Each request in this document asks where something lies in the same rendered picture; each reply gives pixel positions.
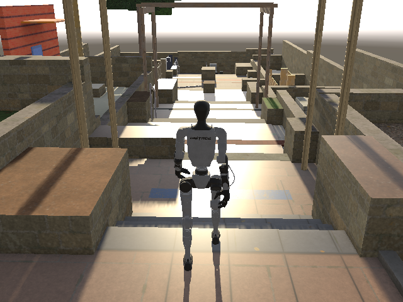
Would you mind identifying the robot left shin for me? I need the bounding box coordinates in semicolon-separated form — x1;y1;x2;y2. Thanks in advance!
182;218;192;262

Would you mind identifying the robot right forearm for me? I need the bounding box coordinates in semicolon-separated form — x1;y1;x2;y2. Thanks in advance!
219;155;230;190

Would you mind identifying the robot head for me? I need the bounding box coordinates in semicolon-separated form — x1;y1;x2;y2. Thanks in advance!
191;100;212;130

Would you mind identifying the robot left forearm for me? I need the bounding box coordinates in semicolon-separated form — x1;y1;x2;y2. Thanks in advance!
174;151;183;171

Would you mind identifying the left robot hand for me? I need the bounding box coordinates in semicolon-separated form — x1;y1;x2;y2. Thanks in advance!
175;167;190;179

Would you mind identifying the left robot upper arm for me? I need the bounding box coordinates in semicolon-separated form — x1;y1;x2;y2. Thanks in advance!
175;126;189;159

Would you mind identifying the right robot upper arm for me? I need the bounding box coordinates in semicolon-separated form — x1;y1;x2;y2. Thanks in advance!
215;127;227;164

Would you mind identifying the right robot hand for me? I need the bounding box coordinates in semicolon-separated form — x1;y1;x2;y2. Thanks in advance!
214;189;230;208

